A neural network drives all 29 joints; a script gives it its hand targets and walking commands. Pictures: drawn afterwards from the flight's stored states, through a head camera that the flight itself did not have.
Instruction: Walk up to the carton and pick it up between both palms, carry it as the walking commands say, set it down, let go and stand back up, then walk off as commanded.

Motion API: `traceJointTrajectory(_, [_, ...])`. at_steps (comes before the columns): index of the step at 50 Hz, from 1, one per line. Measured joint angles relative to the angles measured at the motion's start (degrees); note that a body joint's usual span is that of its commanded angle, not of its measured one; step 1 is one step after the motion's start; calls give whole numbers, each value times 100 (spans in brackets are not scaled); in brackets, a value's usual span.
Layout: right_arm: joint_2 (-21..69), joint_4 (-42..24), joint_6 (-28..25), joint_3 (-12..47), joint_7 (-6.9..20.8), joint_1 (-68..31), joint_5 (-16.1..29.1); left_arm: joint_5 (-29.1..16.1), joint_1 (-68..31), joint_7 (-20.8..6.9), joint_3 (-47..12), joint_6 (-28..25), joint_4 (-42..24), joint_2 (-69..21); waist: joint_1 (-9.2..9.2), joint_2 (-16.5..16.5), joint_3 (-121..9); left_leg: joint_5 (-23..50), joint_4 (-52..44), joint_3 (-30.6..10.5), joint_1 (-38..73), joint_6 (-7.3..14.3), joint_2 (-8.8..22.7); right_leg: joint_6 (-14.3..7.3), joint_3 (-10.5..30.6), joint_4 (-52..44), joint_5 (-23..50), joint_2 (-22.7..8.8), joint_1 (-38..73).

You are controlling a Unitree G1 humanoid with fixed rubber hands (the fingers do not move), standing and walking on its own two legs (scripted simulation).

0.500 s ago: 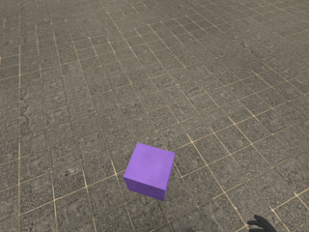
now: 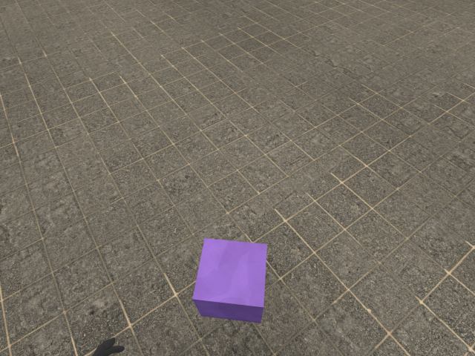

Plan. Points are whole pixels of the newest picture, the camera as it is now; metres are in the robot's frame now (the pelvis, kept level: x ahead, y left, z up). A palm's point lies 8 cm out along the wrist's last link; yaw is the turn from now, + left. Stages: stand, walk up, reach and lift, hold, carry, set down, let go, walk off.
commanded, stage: walk up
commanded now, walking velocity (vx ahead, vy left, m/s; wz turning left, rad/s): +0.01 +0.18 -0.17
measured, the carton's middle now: (232, 281) +0.44 +0.06 -0.64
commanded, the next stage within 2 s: none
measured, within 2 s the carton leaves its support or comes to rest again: neither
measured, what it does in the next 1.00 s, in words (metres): steps on the spot: left foot, then right foot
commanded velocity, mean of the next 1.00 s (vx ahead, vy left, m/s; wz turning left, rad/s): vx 0.00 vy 0.03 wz -0.13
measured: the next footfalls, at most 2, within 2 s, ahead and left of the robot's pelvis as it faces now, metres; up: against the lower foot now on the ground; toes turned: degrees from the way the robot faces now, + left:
left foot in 0.18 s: +0.07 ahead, +0.13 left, +0.00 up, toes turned +4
right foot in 0.68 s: +0.03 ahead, -0.08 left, +0.00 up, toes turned -3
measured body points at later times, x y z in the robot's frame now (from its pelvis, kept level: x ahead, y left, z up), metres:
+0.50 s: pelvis +0.01 +0.07 +0.01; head +0.04 +0.10 +0.46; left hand +0.11 +0.34 -0.13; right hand +0.08 -0.18 -0.10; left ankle +0.03 +0.12 -0.73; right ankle -0.05 -0.10 -0.67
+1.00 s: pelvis +0.01 +0.05 +0.01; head +0.03 +0.05 +0.46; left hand +0.12 +0.32 -0.11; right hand +0.07 -0.22 -0.12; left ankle +0.03 +0.12 -0.73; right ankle -0.01 -0.08 -0.73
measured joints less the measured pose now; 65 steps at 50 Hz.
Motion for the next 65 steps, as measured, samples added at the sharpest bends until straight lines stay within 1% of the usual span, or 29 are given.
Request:
traceJointTrajectory(2, [-56,-238,2,0,0,-39,0,0,187,47,0,0,-2,0,0,-21,-28,-258,1011,-343,-490,-167,4,0,49,-105,4,-28,73])
traceJointTrajectory(4, [-114,-478,-4,1,0,-103,0,0,283,62,-2,1,-5,-2,-10,-38,28,-333,1151,-623,-737,-235,55,0,107,-245,56,-76,175])
traceJointTrajectory(6, [-149,-611,-23,1,1,-110,1,0,285,62,-2,2,-6,-4,-17,-43,56,-319,668,-782,-736,-275,160,81,134,-306,74,-127,250])
traceJointTrajectory(7, [-158,-628,-21,1,1,-108,1,0,285,62,-3,2,-6,-5,-20,-39,48,-166,290,-806,-656,-286,216,136,152,-299,60,-143,266])
traceJointTrajectory(8, [-161,-627,-20,1,1,-107,1,0,285,62,-3,3,-6,-5,-21,-34,34,69,-108,-819,-532,-289,268,192,178,-265,29,-146,271])
traceJointTrajectory(9, [-174,-611,-19,1,1,-108,1,0,271,55,-2,3,-5,-6,-19,-8,41,583,-386,-816,-430,-288,314,210,188,-180,-28,-133,274])
traceJointTrajectory(10, [-153,-589,-28,2,0,-109,1,0,257,49,-2,34,1,-7,-21,-20,54,792,-379,-783,-402,-251,313,212,189,72,-296,-128,229])
traceJointTrajectory(12, [-104,-554,-36,1,0,-109,1,0,243,6,-3,117,2,-8,-25,-4,58,733,-417,-751,-303,-145,346,213,180,917,-762,-30,28])
traceJointTrajectory(14, [-63,-541,-54,1,-20,-108,1,0,240,-49,-3,161,-1,-7,-24,-2,69,704,-584,-749,-162,-88,390,213,185,1661,-793,66,-122])
traceJointTrajectory(16, [-41,-528,-104,1,-54,-109,0,0,241,-89,-2,192,-2,-6,-20,-5,83,750,-732,-744,-53,-69,405,212,190,2173,-780,76,-178])
traceJointTrajectory(19, [7,-532,-153,2,-81,-110,0,0,241,-107,-1,209,-6,-4,-16,-10,63,791,-809,-734,-35,-35,404,212,197,2446,-624,75,-179])
traceJointTrajectory(23, [96,-513,-198,3,-93,-109,0,0,242,-107,-2,219,-8,-3,-13,-13,75,795,-813,-633,-74,-10,401,212,200,2087,-622,74,-136])
traceJointTrajectory(27, [145,-341,-191,2,-93,-109,0,0,228,-107,-2,219,-9,-2,-12,-14,84,796,-813,-494,-70,9,386,212,201,1122,-623,74,32])
traceJointTrajectory(30, [124,-236,-155,2,-93,-110,0,0,173,-107,-2,219,-9,-2,-12,-14,85,821,-813,-465,-112,17,320,212,202,454,-623,74,173])
traceJointTrajectory(32, [86,-227,-129,2,-93,-110,0,0,175,-107,-2,219,-10,-1,-10,-15,87,843,-813,-463,-137,14,263,212,191,-102,-388,74,337])
traceJointTrajectory(34, [54,-241,-128,2,-93,-110,0,0,187,-107,-2,200,-9,-7,-14,-21,87,857,-813,-458,-136,-14,197,211,194,-585,191,59,514])
traceJointTrajectory(35, [41,-251,-128,1,-93,-110,0,0,199,-107,-3,182,-8,-22,-17,2,89,862,-816,-465,-116,-38,195,202,190,-596,362,60,523])
traceJointTrajectory(39, [-7,-215,-127,1,-93,-110,0,0,234,-107,-7,111,-8,-61,-17,36,-22,871,-941,-466,-11,-91,211,149,190,-583,197,84,569])
traceJointTrajectory(51, [-241,-275,-103,1,-93,-111,0,0,242,-111,-14,55,-6,-89,-16,40,-21,884,-960,-465,-11,-122,223,145,192,-583,159,95,561])
traceJointTrajectory(52, [-256,-315,-55,1,-89,-119,0,0,277,-99,-13,55,-5,-89,-14,39,-28,729,-846,-462,-79,-189,222,139,208,-583,157,88,530])
traceJointTrajectory(54, [-302,-438,39,0,-77,-160,0,0,421,-40,-11,54,-2,-88,-6,20,-35,289,-6,-541,-435,-320,221,129,307,-583,178,58,417])
traceJointTrajectory(55, [-332,-508,61,0,-74,-181,0,0,507,-24,-12,54,-2,-88,-7,20,-20,204,427,-625,-602,-346,222,129,381,-590,197,43,373])
traceJointTrajectory(57, [-381,-614,66,2,-62,-183,0,0,602,-5,-13,55,-6,-89,-13,28,36,174,739,-790,-747,-384,227,129,505,-624,225,-8,348])
traceJointTrajectory(61, [-375,-651,76,4,-16,-182,0,0,599,6,-14,55,-7,-90,-16,31,104,74,687,-993,-794,-436,248,224,583,-633,211,-145,347])
traceJointTrajectory(62, [-356,-668,76,4,-5,-180,1,0,598,6,-15,55,-8,-91,-20,33,95,69,472,-999,-713,-436,249,244,598,-628,198,-168,346])
traceJointTrajectory(64, [-300,-655,15,4,-3,-177,1,0,591,6,-12,55,-7,-92,-24,55,91,403,-442,-1007,-313,-428,298,262,614,-467,89,-156,318])
traceJointTrajectory(65, [-230,-600,-31,5,-3,-182,1,0,547,6,-10,66,-4,-92,-18,18,122,474,-462,-982,-282,-362,274,262,620,-261,-122,-156,280])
